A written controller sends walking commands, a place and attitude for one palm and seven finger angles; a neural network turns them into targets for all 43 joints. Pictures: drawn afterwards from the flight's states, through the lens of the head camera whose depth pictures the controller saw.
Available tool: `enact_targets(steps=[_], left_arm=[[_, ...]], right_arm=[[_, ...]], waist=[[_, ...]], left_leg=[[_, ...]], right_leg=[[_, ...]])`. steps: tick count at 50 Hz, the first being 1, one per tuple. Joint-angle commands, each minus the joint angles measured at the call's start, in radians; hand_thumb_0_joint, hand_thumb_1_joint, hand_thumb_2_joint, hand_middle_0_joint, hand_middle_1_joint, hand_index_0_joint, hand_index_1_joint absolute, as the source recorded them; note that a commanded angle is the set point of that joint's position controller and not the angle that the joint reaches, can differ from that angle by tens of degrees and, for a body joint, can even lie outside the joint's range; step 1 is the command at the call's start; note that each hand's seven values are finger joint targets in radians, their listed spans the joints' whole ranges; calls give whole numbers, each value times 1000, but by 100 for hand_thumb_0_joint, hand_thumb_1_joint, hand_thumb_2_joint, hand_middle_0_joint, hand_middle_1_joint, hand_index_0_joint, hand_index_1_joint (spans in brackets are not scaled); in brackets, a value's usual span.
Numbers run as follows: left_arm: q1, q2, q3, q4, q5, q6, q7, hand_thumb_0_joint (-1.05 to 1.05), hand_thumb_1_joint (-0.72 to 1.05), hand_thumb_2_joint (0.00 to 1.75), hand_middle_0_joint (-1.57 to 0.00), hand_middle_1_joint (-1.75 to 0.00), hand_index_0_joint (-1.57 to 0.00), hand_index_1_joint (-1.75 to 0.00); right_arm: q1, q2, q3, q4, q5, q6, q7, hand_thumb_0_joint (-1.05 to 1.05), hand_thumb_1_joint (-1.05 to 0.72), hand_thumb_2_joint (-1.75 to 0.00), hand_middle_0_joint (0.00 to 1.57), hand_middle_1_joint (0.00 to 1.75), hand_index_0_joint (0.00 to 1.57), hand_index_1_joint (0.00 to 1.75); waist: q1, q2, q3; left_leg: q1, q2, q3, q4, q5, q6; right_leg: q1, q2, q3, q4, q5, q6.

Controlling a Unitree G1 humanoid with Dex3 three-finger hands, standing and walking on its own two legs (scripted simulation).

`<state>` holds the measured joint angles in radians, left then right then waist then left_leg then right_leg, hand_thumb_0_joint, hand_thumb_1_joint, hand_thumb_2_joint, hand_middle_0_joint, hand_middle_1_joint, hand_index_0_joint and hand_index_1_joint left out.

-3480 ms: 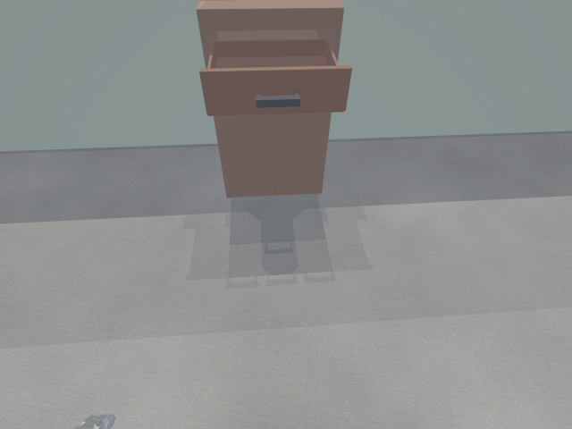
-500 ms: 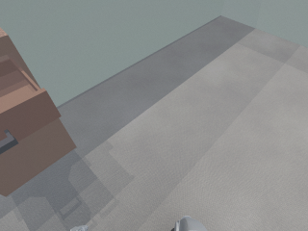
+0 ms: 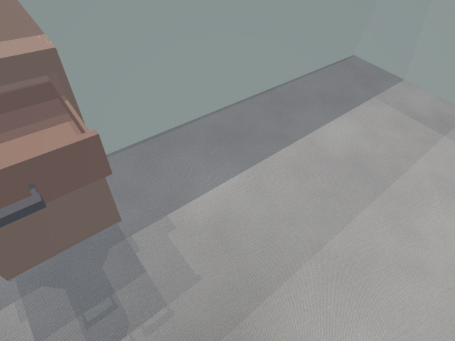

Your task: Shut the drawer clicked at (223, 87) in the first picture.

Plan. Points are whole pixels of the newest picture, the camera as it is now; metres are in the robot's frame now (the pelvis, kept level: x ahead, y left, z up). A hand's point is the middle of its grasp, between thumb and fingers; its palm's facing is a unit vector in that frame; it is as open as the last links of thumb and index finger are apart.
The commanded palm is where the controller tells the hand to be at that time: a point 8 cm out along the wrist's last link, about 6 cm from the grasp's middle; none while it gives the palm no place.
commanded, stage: turn to face it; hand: left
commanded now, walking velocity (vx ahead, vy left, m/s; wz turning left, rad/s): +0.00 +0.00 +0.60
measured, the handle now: (4, 207) +0.35 +0.47 -0.03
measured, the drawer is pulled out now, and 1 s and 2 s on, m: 0.30 0.30 0.30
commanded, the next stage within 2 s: take the last steps up to it in 1.10 s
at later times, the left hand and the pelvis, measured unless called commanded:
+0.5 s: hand out of the picture +0.01 +0.18 -0.13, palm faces +0.31 -0.90 -0.30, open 7.4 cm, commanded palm none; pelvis -0.03 -0.05 +0.01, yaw +17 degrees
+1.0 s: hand out of the picture -0.17 +0.18 -0.17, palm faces +0.57 -0.78 -0.25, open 7.4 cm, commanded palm none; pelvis -0.06 -0.02 +0.01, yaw +32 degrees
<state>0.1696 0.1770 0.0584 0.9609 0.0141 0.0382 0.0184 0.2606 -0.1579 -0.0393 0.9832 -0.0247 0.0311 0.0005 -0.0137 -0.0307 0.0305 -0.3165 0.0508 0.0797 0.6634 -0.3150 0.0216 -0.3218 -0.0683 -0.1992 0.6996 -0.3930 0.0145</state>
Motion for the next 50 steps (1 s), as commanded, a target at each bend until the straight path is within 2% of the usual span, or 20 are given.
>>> enact_targets(steps=[1,3,6,13,17,20,21,22,23,24,26,28,34,40,42,43,44,45,46,50], left_arm=[[-41,87,39,-96,9,-8,1,0,90,90,-20,-30,-20,-30],[-11,101,44,-75,6,-10,-5,0,90,90,-20,-30,-20,-30],[9,106,43,-61,1,-9,-5,0,90,90,-20,-30,-20,-30],[-36,113,40,-90,-5,-5,4,0,90,90,-20,-30,-20,-30],[20,118,36,-92,-12,-9,9,0,90,90,-20,-30,-20,-30],[135,146,46,-69,-13,-15,15,0,90,90,-20,-30,-20,-30],[158,203,57,-71,-3,-23,20,0,90,90,-20,-30,-20,-30],[156,300,73,-91,16,-28,26,0,90,90,-20,-30,-20,-30],[86,303,59,-122,6,-22,27,0,90,90,-20,-30,-20,-30],[-7,256,47,-147,6,-26,26,0,90,90,-20,-30,-20,-30],[-61,208,37,-158,1,-36,22,0,90,90,-20,-30,-20,-30],[-27,178,25,-150,2,-48,18,0,90,90,-20,-30,-20,-30],[136,229,35,-103,12,-45,17,0,90,90,-20,-30,-20,-30],[146,262,50,-88,17,-34,13,0,90,90,-20,-30,-20,-30],[124,249,50,-81,4,-29,10,0,90,90,-20,-30,-20,-30],[132,209,42,-102,-5,-25,5,0,90,90,-20,-30,-20,-30],[82,136,17,-142,-7,-22,0,0,90,90,-20,-30,-20,-30],[49,161,18,-142,1,-10,10,0,90,90,-20,-30,-20,-30],[36,150,16,-141,2,-7,10,0,90,90,-20,-30,-20,-30],[65,152,23,-71,-1,-2,1,0,90,90,-20,-30,-20,-30]], right_arm=[[58,-215,-53,-64,-7,-25,-25,0,-90,-90,20,30,20,30],[0,-204,-46,-83,-2,-31,-28,0,-90,-90,20,30,20,30],[13,-213,-53,-88,5,-32,-28,0,-90,-90,20,30,20,30],[42,-243,-75,-79,1,-14,-19,0,-90,-90,20,30,20,30],[-12,-265,-84,-102,-1,-2,-13,0,-90,-90,20,30,20,30],[-82,-257,-90,-131,6,10,-5,0,-90,-90,20,30,20,30],[-90,-214,-87,-145,14,13,2,0,-90,-90,20,30,20,30],[-80,-139,-76,-168,18,12,2,0,-90,-90,20,30,20,30],[-109,-196,-84,-174,0,11,4,0,-90,-90,20,30,20,30],[-74,-199,-86,-158,-6,20,14,0,-90,-90,20,30,20,30],[-40,-189,-87,-122,-4,32,24,0,-90,-90,20,30,20,30],[-36,-178,-78,-113,-2,26,29,0,-90,-90,20,30,20,30],[-183,-155,-54,-155,5,27,29,0,-90,-90,20,30,20,30],[-167,-142,-38,-154,14,7,23,0,-90,-90,20,30,20,30],[-77,-175,-44,-131,12,-5,19,0,-90,-90,20,30,20,30],[-16,-267,-66,-121,4,-17,14,0,-90,-90,20,30,20,30],[53,-369,-88,-111,9,-20,3,0,-90,-90,20,30,20,30],[77,-361,-81,-89,11,-10,-2,0,-90,-90,20,30,20,30],[47,-328,-72,-95,8,-14,-10,0,-90,-90,20,30,20,30],[-83,-234,-39,-112,8,-23,-24,0,-90,-90,20,30,20,30]], waist=[[-9,252,4],[11,176,-22],[1,122,-78],[-35,177,-79],[-12,213,-103],[46,186,-105],[61,52,-89],[71,-263,-69],[57,-211,-9],[1,-116,22],[-36,-159,53],[-23,-143,51],[60,-140,26],[60,-198,-54],[4,-142,-100],[-28,73,-168],[-69,340,-180],[-69,232,-178],[-52,189,-132],[9,204,-41]], left_leg=[[52,287,-429,-413,265,163],[105,233,-345,-386,295,136],[180,188,-311,-370,334,130],[199,178,-425,-356,291,156],[124,149,-477,-331,295,147],[-51,73,-459,-292,121,79],[-200,1,-395,-181,2,23],[-366,-139,-171,109,-193,-62],[-321,-94,-170,313,-240,-56],[-281,-73,-193,428,-154,-50],[-268,-46,-148,536,-68,-68],[-290,-35,-105,553,-29,-89],[-243,-16,-38,344,-115,-104],[-38,-49,38,16,-102,-72],[153,-39,23,-228,109,-51],[367,125,-167,-282,370,13],[446,372,-463,-293,857,153],[389,387,-380,-254,915,213],[341,351,-326,-262,874,209],[228,192,-211,-288,789,136]], right_leg=[[-243,-17,180,411,-92,27],[-250,-16,205,437,0,40],[-233,-4,199,385,35,60],[-177,24,203,184,-45,71],[-34,62,200,23,-45,53],[210,64,177,-256,113,35],[325,-46,278,-396,64,1],[351,-338,590,-533,-89,-101],[130,-424,593,-542,-72,-150],[24,-362,485,-538,-63,-148],[12,-253,344,-486,101,-100],[108,-224,228,-416,311,-109],[232,-281,185,-349,537,-146],[258,-281,127,-234,693,-119],[185,-247,66,-86,631,-46],[-5,-174,17,112,390,20],[-250,-50,48,311,-251,81],[-229,-65,156,391,-264,59],[-241,-70,164,424,-220,58],[-192,-43,181,436,-35,68]])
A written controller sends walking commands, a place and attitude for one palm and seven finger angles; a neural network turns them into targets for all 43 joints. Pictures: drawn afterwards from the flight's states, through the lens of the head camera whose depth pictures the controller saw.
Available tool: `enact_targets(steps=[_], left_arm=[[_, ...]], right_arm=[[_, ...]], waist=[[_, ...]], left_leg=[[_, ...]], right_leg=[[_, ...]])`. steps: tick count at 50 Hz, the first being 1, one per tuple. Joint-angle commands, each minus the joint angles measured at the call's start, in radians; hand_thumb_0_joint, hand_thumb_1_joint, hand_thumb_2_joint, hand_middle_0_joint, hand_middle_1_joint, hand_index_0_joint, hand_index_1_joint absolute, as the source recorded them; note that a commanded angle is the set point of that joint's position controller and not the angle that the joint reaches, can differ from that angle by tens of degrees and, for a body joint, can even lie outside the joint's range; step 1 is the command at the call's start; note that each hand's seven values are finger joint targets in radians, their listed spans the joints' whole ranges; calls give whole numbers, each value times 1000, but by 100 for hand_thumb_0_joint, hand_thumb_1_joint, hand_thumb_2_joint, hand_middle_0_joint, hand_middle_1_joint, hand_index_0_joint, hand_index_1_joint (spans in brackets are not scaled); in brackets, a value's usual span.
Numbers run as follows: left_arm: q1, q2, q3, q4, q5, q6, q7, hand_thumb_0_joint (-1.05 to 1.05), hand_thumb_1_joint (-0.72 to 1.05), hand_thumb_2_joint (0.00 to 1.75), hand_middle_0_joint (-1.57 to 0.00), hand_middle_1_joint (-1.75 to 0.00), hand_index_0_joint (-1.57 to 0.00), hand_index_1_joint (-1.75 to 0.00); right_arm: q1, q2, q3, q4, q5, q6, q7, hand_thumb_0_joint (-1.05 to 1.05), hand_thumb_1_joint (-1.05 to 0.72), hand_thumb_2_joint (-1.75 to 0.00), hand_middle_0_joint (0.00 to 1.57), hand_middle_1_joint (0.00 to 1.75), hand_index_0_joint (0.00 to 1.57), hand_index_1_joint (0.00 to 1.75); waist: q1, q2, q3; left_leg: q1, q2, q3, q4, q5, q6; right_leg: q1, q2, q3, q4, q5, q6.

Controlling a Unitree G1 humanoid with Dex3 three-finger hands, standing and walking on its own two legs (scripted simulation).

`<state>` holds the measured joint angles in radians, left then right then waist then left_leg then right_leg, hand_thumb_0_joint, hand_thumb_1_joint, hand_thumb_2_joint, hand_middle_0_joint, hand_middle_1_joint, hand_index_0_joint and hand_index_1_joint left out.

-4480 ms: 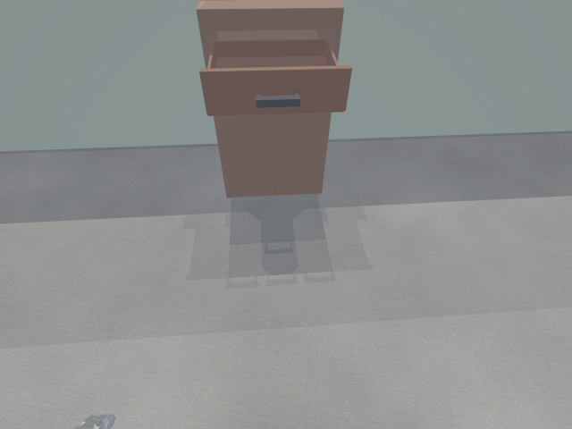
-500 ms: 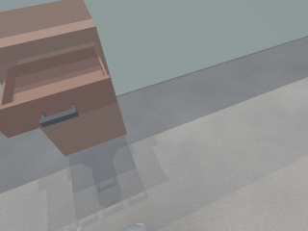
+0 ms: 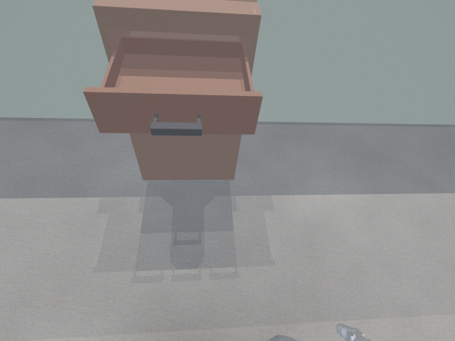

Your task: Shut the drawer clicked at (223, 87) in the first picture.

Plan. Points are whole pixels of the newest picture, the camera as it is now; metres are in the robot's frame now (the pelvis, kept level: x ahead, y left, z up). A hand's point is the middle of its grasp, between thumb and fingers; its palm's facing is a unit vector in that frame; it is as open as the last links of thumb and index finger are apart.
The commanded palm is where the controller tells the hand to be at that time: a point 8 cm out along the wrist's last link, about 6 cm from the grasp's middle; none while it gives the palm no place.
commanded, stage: turn to face it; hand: left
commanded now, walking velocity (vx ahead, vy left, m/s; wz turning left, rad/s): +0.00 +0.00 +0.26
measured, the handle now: (177, 123) +0.61 +0.19 -0.04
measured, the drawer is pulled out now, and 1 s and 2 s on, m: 0.30 0.30 0.30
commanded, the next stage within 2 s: take the last steps up to it in 0.10 s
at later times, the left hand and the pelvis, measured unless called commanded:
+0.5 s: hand out of the picture +0.01 +0.14 -0.15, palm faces +0.16 -0.96 -0.22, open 7.4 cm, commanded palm none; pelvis +0.01 -0.04 +0.01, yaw +6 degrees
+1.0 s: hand out of the picture +0.07 +0.18 -0.17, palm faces +0.14 -0.98 -0.13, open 7.4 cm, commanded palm none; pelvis +0.14 +0.02 +0.01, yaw +3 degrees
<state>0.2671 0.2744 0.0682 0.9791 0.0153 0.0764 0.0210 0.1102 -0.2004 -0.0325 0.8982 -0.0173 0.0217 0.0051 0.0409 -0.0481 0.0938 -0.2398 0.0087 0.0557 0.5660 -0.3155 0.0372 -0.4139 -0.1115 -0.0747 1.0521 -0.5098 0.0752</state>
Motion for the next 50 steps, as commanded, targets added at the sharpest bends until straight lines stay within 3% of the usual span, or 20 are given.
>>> enact_targets(steps=[1,11,14,16,17,18,19,20,22,25,32,36,38,40,41,42,43,44,46,50], left_arm=[[-15,55,12,-78,-4,-40,-5,0,90,90,-20,-30,-20,-30],[-84,15,-4,-90,-5,-44,3,0,90,90,-20,-30,-20,-30],[-20,-5,-9,-53,1,-62,-7,0,90,90,-20,-30,-20,-30],[68,19,-6,-16,11,-79,-9,0,90,90,-20,-30,-20,-30],[119,76,7,0,23,-90,-3,0,90,90,-20,-30,-20,-30],[158,141,19,-6,20,-89,1,0,90,90,-20,-30,-20,-30],[142,128,14,-14,11,-87,5,0,90,90,-20,-30,-20,-30],[92,88,12,-11,6,-103,7,0,90,90,-20,-30,-20,-30],[57,30,-3,-6,2,-115,4,0,90,90,-20,-30,-20,-30],[94,-4,-11,16,-1,-135,-1,0,90,90,-20,-30,-20,-30],[238,-17,-11,103,11,-150,3,0,90,90,-20,-30,-20,-30],[275,-18,-12,147,15,-142,3,0,90,90,-20,-30,-20,-30],[254,-18,-10,155,12,-139,2,0,90,90,-20,-30,-20,-30],[230,-29,-8,161,2,-135,-1,0,90,90,-20,-30,-20,-30],[256,-73,-14,156,-3,-134,-5,0,90,90,-20,-30,-20,-30],[244,-109,-25,128,-9,-136,-12,0,90,90,-20,-30,-20,-30],[189,-65,-16,105,3,-129,-9,0,90,90,-20,-30,-20,-30],[131,-65,-12,103,9,-123,-11,0,90,90,-20,-30,-20,-30],[119,-80,-6,119,9,-116,-24,0,90,90,-20,-30,-20,-30],[119,-114,-4,105,16,-87,-35,0,90,90,-20,-30,-20,-30]], right_arm=[[64,-193,-45,-27,5,-16,-28,0,-90,-90,20,30,20,30],[120,-176,-48,11,-9,-7,-25,0,-90,-90,20,30,20,30],[121,-164,-48,29,-11,-12,-24,0,-90,-90,20,30,20,30],[113,-126,-42,42,-3,-13,-19,0,-90,-90,20,30,20,30],[126,-59,-29,40,5,-17,-18,0,-90,-90,20,30,20,30],[82,-44,-21,0,2,-17,-13,0,-90,-90,20,30,20,30],[51,-93,-37,-7,-11,-14,-4,0,-90,-90,20,30,20,30],[85,-100,-46,27,-15,-9,2,0,-90,-90,20,30,20,30],[133,-87,-51,74,-17,-8,10,0,-90,-90,20,30,20,30],[170,-48,-49,100,-15,-12,12,0,-90,-90,20,30,20,30],[42,-24,-44,72,-11,-34,13,0,-90,-90,20,30,20,30],[-11,14,-31,66,-5,-53,13,0,-90,-90,20,30,20,30],[42,13,-29,86,-4,-63,7,0,-90,-90,20,30,20,30],[210,-14,-34,147,-9,-79,-8,0,-90,-90,20,30,20,30],[339,-104,-54,181,-14,-88,-19,0,-90,-90,20,30,20,30],[445,-200,-77,200,-17,-89,-29,0,-90,-90,20,30,20,30],[454,-208,-74,198,-10,-77,-37,0,-90,-90,20,30,20,30],[399,-163,-65,198,-10,-78,-41,0,-90,-90,20,30,20,30],[270,-70,-38,165,-6,-91,-43,0,-90,-90,20,30,20,30],[249,-38,-34,150,-6,-106,-40,0,-90,-90,20,30,20,30]], waist=[[-38,183,-118],[-64,192,-101],[-42,179,-110],[0,80,-80],[21,-114,-64],[51,-280,8],[37,-156,72],[-4,-173,88],[-44,-84,98],[-55,-43,63],[-3,-52,39],[14,-98,44],[-16,-83,32],[-91,-22,-45],[-136,151,-138],[-157,355,-202],[-159,231,-179],[-142,156,-91],[-82,144,-1],[-37,158,0]], left_leg=[[159,225,-173,-199,763,118],[108,229,-305,-255,420,149],[13,206,-336,-270,41,129],[-164,123,-281,-186,-212,64],[-326,17,-165,44,-261,10],[-433,-40,-55,252,-283,-24],[-437,6,-91,377,-236,-18],[-418,29,-108,442,-140,-15],[-377,58,-77,518,-32,-28],[-353,71,-41,531,69,-52],[-403,103,1,326,36,-63],[-282,75,49,161,-15,-44],[-159,51,72,62,19,-30],[113,23,86,-94,115,-15],[337,182,-114,-146,93,26],[470,446,-454,-272,147,122],[426,504,-513,-317,151,175],[322,456,-416,-331,184,161],[155,394,-256,-355,254,129],[87,303,-56,-371,366,103]], right_leg=[[-87,6,50,72,112,9],[42,59,48,-258,63,-8],[194,91,28,-429,112,-27],[401,76,42,-659,186,-38],[492,-88,264,-799,-32,-91],[408,-281,540,-960,-257,-195],[276,-311,538,-1010,-320,-241],[222,-255,498,-1018,-283,-221],[208,-187,341,-976,-98,-202],[232,-128,191,-942,123,-202],[387,-151,204,-903,321,-258],[358,-147,181,-844,475,-253],[323,-125,153,-786,509,-233],[245,-51,82,-568,578,-188],[92,13,38,-333,422,-142],[-134,107,-34,-65,-5,-95],[-187,80,58,82,-52,-110],[-213,39,82,143,24,-108],[-184,-14,81,161,143,-88],[-147,-20,54,55,254,-58]])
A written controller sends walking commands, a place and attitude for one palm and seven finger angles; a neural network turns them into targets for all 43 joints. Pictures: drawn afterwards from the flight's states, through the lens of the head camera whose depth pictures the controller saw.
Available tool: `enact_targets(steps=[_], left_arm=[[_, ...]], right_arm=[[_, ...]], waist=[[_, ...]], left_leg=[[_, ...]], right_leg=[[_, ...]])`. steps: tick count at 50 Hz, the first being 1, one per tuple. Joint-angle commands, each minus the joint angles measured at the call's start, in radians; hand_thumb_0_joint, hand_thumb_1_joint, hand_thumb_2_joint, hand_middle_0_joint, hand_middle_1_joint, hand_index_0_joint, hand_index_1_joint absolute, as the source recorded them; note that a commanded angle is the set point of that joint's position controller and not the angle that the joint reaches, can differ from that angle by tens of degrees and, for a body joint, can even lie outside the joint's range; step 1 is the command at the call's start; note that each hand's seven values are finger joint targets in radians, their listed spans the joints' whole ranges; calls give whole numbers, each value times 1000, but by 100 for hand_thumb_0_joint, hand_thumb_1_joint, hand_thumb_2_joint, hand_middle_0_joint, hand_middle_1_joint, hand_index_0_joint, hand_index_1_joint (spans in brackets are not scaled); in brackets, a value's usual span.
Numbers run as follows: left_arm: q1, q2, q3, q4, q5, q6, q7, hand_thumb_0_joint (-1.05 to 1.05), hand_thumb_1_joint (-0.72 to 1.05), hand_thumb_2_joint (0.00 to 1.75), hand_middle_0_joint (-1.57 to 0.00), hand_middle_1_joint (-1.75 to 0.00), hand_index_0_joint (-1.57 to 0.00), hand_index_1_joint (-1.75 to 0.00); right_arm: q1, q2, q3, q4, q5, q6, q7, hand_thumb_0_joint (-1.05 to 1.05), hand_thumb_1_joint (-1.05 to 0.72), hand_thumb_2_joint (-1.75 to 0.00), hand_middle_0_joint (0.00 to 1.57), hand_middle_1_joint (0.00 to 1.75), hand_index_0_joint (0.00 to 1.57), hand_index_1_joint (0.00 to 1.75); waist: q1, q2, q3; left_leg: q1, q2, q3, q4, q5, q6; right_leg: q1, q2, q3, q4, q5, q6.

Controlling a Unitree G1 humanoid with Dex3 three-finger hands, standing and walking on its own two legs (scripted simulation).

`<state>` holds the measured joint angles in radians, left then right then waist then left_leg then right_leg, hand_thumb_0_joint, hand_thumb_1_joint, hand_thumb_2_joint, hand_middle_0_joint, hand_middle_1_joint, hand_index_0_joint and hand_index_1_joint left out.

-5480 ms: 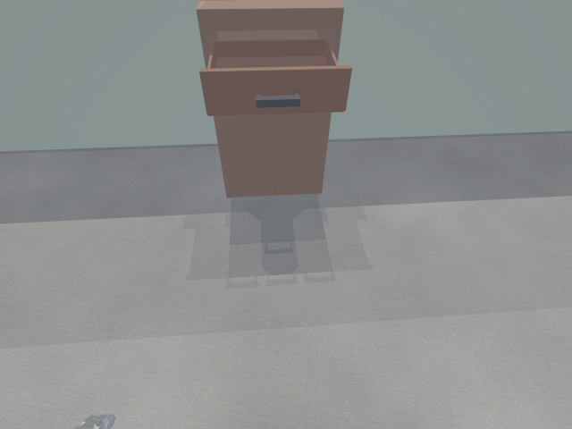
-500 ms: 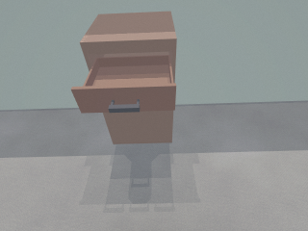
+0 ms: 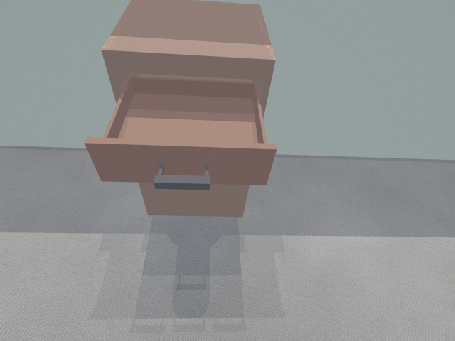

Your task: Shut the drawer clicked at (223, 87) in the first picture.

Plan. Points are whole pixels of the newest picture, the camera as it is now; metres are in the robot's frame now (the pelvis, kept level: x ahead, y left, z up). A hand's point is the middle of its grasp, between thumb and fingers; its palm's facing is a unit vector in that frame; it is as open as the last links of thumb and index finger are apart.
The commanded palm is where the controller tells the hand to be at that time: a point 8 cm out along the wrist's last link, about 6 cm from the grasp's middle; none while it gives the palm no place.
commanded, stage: take the last steps up to it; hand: left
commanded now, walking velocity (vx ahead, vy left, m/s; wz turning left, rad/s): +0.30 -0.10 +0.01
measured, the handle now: (183, 175) +0.48 +0.14 -0.05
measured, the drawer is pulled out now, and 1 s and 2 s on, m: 0.30 0.30 0.30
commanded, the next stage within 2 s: come to a stop and stand still in 0.40 s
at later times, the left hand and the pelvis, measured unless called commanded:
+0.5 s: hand (185, 301) +0.23 +0.10 -0.16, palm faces +0.07 -0.97 -0.24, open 7.2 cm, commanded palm none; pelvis +0.16 -0.09 +0.00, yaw +2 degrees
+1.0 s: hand (183, 328) +0.18 +0.10 -0.18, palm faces +0.09 -0.97 -0.24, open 7.4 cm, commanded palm none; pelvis +0.18 -0.09 -0.01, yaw +0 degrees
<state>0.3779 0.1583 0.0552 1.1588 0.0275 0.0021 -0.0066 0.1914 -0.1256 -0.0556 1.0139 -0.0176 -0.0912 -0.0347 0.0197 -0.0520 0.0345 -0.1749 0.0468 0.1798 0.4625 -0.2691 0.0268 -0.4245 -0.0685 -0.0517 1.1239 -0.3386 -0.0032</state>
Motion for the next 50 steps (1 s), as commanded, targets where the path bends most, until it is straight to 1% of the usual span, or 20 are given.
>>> enact_targets(steps=[1,10,12,14,15,16,17,18,19,20,23,27,32,35,37,38,41,43,47,50], left_arm=[[-14,4,9,-87,3,-12,-10,0,90,90,-20,-30,-20,-30],[-265,61,11,-190,-3,-15,-23,0,90,90,-20,-30,-20,-30],[-230,74,16,-182,-3,-25,-23,0,90,90,-20,-30,-20,-30],[-30,135,32,-116,1,-45,-16,0,90,90,-20,-30,-20,-30],[90,230,55,-80,8,-59,-3,0,90,90,-20,-30,-20,-30],[136,316,67,-80,-8,-58,6,0,90,90,-20,-30,-20,-30],[88,286,58,-94,-18,-49,13,0,90,90,-20,-30,-20,-30],[4,243,48,-104,-15,-53,13,0,90,90,-20,-30,-20,-30],[-77,194,35,-126,-18,-52,16,0,90,90,-20,-30,-20,-30],[-124,155,22,-143,-19,-54,18,0,90,90,-20,-30,-20,-30],[-138,101,2,-136,-12,-68,26,0,90,90,-20,-30,-20,-30],[-98,75,-15,-113,-9,-68,33,0,90,90,-20,-30,-20,-30],[-75,126,-5,-98,-9,-39,48,0,90,90,-20,-30,-20,-30],[-76,127,0,-90,-16,-18,51,0,90,90,-20,-30,-20,-30],[-49,89,-1,-98,-18,-5,55,0,90,90,-20,-30,-20,-30],[-38,71,-6,-104,-16,0,60,0,90,90,-20,-30,-20,-30],[-33,81,-6,-97,-17,19,54,0,90,90,-20,-30,-20,-30],[-24,78,-2,-95,-15,30,51,0,90,90,-20,-30,-20,-30],[-9,53,-2,-100,-11,31,50,0,90,90,-20,-30,-20,-30],[18,49,-8,-97,-6,18,48,0,90,90,-20,-30,-20,-30]], right_arm=[[171,-114,-10,33,-5,5,1,0,-90,-90,20,30,20,30],[206,-185,-26,41,-19,29,13,0,-90,-90,20,30,20,30],[197,-197,-28,47,-20,35,14,0,-90,-90,20,30,20,30],[195,-180,-24,52,-9,38,20,0,-90,-90,20,30,20,30],[223,-123,-12,44,1,37,29,0,-90,-90,20,30,20,30],[241,-94,0,12,12,51,25,0,-90,-90,20,30,20,30],[196,-114,-6,9,10,57,19,0,-90,-90,20,30,20,30],[177,-102,-10,22,10,56,23,0,-90,-90,20,30,20,30],[173,-105,-13,33,4,62,25,0,-90,-90,20,30,20,30],[177,-102,-12,42,-2,68,26,0,-90,-90,20,30,20,30],[222,-59,-3,69,-8,85,27,0,-90,-90,20,30,20,30],[186,-27,15,73,-2,96,20,0,-90,-90,20,30,20,30],[105,-52,22,47,16,105,8,0,-90,-90,20,30,20,30],[107,-87,10,48,12,111,3,0,-90,-90,20,30,20,30],[100,-144,3,29,4,101,-3,0,-90,-90,20,30,20,30],[86,-167,2,19,1,104,-8,0,-90,-90,20,30,20,30],[18,-170,4,-1,6,103,-17,0,-90,-90,20,30,20,30],[-19,-173,2,-17,1,105,-21,0,-90,-90,20,30,20,30],[-56,-192,-13,-36,-4,108,-15,0,-90,-90,20,30,20,30],[-45,-189,-19,-27,1,113,-5,0,-90,-90,20,30,20,30]], waist=[[-13,158,70],[-53,210,127],[-30,181,83],[61,75,-39],[105,-148,-151],[89,-292,-224],[89,-169,-166],[59,-186,-123],[24,-134,-62],[-3,-82,-28],[-51,-36,-13],[-47,4,4],[-14,-37,-44],[-29,-47,-29],[-14,92,-33],[-6,128,-28],[9,272,-20],[9,265,-32],[11,172,-91],[16,138,-112]], left_leg=[[31,256,-170,-275,342,112],[45,253,-153,-240,271,107],[38,242,-148,-169,290,93],[-36,156,-78,110,305,39],[-223,68,-8,392,31,0],[-333,-19,-67,659,-354,-22],[-358,14,-165,760,-334,-5],[-356,45,-175,806,-253,-3],[-357,68,-177,820,-178,-9],[-328,87,-178,800,-108,-16],[-266,84,-149,683,-46,-42],[-215,69,-134,451,-44,-67],[-130,26,-137,185,-51,-70],[3,30,-145,5,174,-56],[67,158,-235,-20,602,10],[35,199,-256,-34,675,48],[-34,240,-312,-143,632,120],[-37,261,-322,-156,588,162],[4,264,-304,-120,544,176],[-1,197,-262,-60,376,113]], right_leg=[[-149,-61,19,-47,103,25],[-59,-37,-58,-454,137,20],[61,-2,-81,-522,141,5],[370,18,-77,-629,193,-12],[584,-190,161,-683,202,-71],[612,-385,443,-819,292,-159],[526,-368,400,-852,287,-189],[415,-327,358,-874,218,-170],[329,-299,295,-892,157,-162],[254,-262,201,-900,184,-145],[169,-213,54,-912,358,-137],[165,-206,35,-903,552,-155],[263,-228,76,-788,753,-179],[198,-189,67,-721,609,-120],[153,-83,6,-644,405,-41],[174,-39,-11,-627,280,-17],[199,7,-13,-473,-70,1],[145,20,27,-336,-171,-1],[122,28,49,-314,-155,9],[213,30,20,-580,23,20]])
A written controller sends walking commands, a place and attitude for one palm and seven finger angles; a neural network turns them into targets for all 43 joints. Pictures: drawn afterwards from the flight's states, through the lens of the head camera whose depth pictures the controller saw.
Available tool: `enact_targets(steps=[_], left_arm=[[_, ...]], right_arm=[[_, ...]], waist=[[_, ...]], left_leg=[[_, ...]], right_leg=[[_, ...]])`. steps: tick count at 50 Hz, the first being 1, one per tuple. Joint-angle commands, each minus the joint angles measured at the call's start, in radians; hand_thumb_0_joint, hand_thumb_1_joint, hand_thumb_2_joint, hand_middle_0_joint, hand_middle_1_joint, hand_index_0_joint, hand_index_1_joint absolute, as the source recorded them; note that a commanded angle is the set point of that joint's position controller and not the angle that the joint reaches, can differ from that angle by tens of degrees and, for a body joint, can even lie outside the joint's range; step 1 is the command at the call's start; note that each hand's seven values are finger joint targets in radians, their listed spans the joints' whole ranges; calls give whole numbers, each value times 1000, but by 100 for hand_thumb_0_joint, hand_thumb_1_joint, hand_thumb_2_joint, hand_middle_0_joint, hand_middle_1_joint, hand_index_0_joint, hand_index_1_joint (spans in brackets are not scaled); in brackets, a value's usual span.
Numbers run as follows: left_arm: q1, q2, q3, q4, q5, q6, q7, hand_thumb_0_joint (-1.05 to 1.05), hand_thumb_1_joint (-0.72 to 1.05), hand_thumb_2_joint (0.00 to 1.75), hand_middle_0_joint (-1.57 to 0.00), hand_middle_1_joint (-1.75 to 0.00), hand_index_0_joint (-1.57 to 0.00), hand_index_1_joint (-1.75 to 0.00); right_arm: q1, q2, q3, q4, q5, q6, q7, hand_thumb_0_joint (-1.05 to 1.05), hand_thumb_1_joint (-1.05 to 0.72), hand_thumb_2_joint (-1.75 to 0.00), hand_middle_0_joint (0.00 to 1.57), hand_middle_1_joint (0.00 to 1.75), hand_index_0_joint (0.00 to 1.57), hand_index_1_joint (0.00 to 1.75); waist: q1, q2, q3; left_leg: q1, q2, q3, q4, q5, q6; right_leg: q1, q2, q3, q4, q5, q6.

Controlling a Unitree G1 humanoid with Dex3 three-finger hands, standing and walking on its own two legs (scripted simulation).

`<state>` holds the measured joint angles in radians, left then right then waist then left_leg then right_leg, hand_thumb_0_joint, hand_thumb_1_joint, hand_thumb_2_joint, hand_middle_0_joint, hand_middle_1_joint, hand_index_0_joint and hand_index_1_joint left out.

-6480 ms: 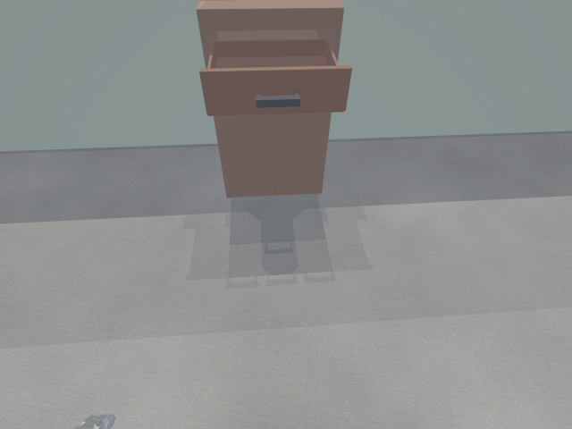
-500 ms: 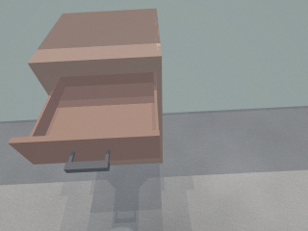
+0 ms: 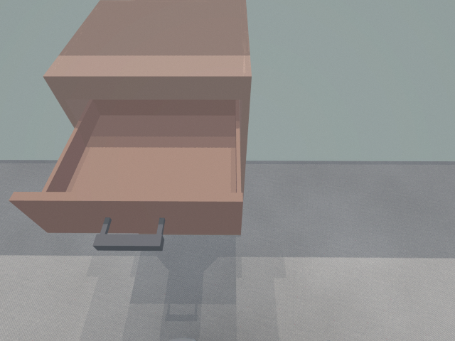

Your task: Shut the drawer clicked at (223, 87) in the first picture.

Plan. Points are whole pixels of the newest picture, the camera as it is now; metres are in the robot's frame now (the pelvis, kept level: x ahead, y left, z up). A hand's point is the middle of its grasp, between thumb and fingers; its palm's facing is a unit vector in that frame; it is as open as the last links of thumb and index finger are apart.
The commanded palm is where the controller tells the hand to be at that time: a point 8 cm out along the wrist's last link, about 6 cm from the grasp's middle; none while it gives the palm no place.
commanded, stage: come to a stop and stand still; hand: left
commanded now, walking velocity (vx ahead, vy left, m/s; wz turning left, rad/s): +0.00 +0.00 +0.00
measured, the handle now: (132, 232) +0.30 +0.23 -0.04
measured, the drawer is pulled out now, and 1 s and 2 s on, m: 0.30 0.30 0.30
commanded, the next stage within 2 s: look again from close up in 1.66 s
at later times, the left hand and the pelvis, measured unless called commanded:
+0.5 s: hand out of the picture +0.03 +0.14 -0.16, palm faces +0.02 -0.98 -0.21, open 7.3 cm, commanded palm none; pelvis -0.04 -0.04 +0.00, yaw +1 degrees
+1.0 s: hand out of the picture -0.05 +0.16 -0.17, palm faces +0.03 -0.99 -0.16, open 7.4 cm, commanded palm none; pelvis -0.03 +0.00 +0.01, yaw +0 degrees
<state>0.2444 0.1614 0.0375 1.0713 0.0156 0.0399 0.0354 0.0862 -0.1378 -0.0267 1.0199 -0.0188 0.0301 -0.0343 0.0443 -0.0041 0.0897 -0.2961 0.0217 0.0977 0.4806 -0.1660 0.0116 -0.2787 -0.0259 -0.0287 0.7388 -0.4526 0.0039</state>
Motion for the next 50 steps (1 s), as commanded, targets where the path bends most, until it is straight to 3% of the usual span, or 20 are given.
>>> enact_targets(steps=[1,2,3,4,5,6,8,10,12,13,15,17,18,20,22,25,29,34,37,50], left_arm=[[133,188,-28,-78,11,-38,8,0,90,90,-20,-30,-20,-30],[144,133,-8,-109,13,-29,6,0,90,90,-20,-30,-20,-30],[99,153,-2,-128,21,-32,9,0,90,90,-20,-30,-20,-30],[67,208,-2,-152,24,-29,12,0,90,90,-20,-30,-20,-30],[31,204,2,-171,20,-37,20,0,90,90,-20,-30,-20,-30],[21,187,-7,-180,16,-48,28,0,90,90,-20,-30,-20,-30],[11,181,-2,-193,8,-52,27,0,90,90,-20,-30,-20,-30],[8,199,6,-203,13,-54,24,0,90,90,-20,-30,-20,-30],[41,202,3,-197,13,-54,22,0,90,90,-20,-30,-20,-30],[40,198,1,-190,8,-54,23,0,90,90,-20,-30,-20,-30],[26,188,-6,-179,-2,-53,23,0,90,90,-20,-30,-20,-30],[35,156,-13,-176,-7,-52,20,0,90,90,-20,-30,-20,-30],[42,154,-11,-170,-7,-56,21,0,90,90,-20,-30,-20,-30],[27,172,-10,-144,-9,-56,19,0,90,90,-20,-30,-20,-30],[27,170,-13,-135,-9,-56,17,0,90,90,-20,-30,-20,-30],[7,162,-14,-120,-7,-55,13,0,90,90,-20,-30,-20,-30],[12,142,-16,-102,-6,-57,9,0,90,90,-20,-30,-20,-30],[46,120,-22,-71,-9,-65,8,0,90,90,-20,-30,-20,-30],[69,107,-26,-52,-9,-68,8,0,90,90,-20,-30,-20,-30],[136,63,-39,19,-5,-65,13,0,90,90,-20,-30,-20,-30]], right_arm=[[62,-215,-38,-90,2,-20,-7,0,-90,-90,20,30,20,30],[10,-193,-63,-127,6,-28,8,0,-90,-90,20,30,20,30],[31,-160,-60,-143,4,-15,12,0,-90,-90,20,30,20,30],[25,-131,-51,-153,7,-1,22,0,-90,-90,20,30,20,30],[36,-110,-47,-155,1,12,28,0,-90,-90,20,30,20,30],[57,-111,-39,-158,-7,17,31,0,-90,-90,20,30,20,30],[78,-112,-44,-148,1,16,35,0,-90,-90,20,30,20,30],[79,-112,-40,-146,9,5,33,0,-90,-90,20,30,20,30],[89,-99,-27,-136,10,1,32,0,-90,-90,20,30,20,30],[107,-101,-22,-122,11,-5,28,0,-90,-90,20,30,20,30],[144,-109,-16,-91,11,-15,22,0,-90,-90,20,30,20,30],[147,-140,-11,-70,3,-26,18,0,-90,-90,20,30,20,30],[153,-140,-9,-63,2,-24,15,0,-90,-90,20,30,20,30],[147,-128,-1,-41,3,-24,13,0,-90,-90,20,30,20,30],[158,-131,3,-28,3,-22,13,0,-90,-90,20,30,20,30],[176,-127,4,-9,1,-19,15,0,-90,-90,20,30,20,30],[207,-123,8,19,-2,-26,16,0,-90,-90,20,30,20,30],[226,-120,13,49,2,-37,13,0,-90,-90,20,30,20,30],[233,-115,17,67,5,-44,11,0,-90,-90,20,30,20,30],[244,-100,21,114,12,-52,2,0,-90,-90,20,30,20,30]], waist=[[-23,101,-104],[2,28,-145],[-34,-88,-120],[-35,-181,-65],[-47,-253,-50],[-57,-294,-36],[-67,-176,-38],[-63,-103,-38],[-51,-127,-53],[-55,-119,-70],[-64,-51,-69],[-43,31,-62],[-38,12,-72],[-39,72,-87],[-40,49,-95],[-50,4,-15],[-52,-13,9],[-49,-23,-26],[-45,1,-42],[-46,6,-19]], left_leg=[[163,119,-152,-104,108,87],[84,149,-156,1,-25,38],[25,68,-117,88,-159,5],[-6,-1,-69,170,-193,-15],[-63,-13,-87,273,-237,-25],[-96,-2,-105,322,-229,-23],[-102,0,-111,401,-207,-16],[-100,3,-91,332,-231,-19],[-55,-8,-58,198,-221,-19],[-10,-9,-62,126,-179,-17],[96,4,-91,-6,-50,-5],[130,71,-148,-18,110,23],[118,76,-139,-2,98,25],[102,63,-137,-15,105,14],[95,61,-123,-31,26,8],[69,47,-126,-59,-81,3],[69,52,-137,-94,-84,10],[93,62,-141,-109,-26,15],[108,70,-148,-119,18,20],[130,80,-158,-142,55,35]], right_leg=[[42,36,-31,-178,82,7],[-52,-27,85,-280,122,-14],[-64,-106,188,-382,95,-53],[-96,-180,261,-441,89,-80],[-109,-209,306,-481,32,-100],[-76,-207,307,-471,154,-101],[-44,-201,267,-441,251,-124],[20,-199,223,-388,428,-155],[89,-183,185,-348,563,-138],[100,-175,176,-336,572,-127],[57,-145,152,-329,468,-81],[32,-90,117,-335,389,-37],[53,-91,126,-361,393,-20],[108,-108,115,-352,437,-19],[128,-111,130,-388,372,-19],[60,-110,161,-461,151,-36],[39,-94,143,-470,114,-40],[78,-90,121,-442,222,-40],[96,-87,106,-417,291,-41],[83,-81,87,-380,327,-33]])
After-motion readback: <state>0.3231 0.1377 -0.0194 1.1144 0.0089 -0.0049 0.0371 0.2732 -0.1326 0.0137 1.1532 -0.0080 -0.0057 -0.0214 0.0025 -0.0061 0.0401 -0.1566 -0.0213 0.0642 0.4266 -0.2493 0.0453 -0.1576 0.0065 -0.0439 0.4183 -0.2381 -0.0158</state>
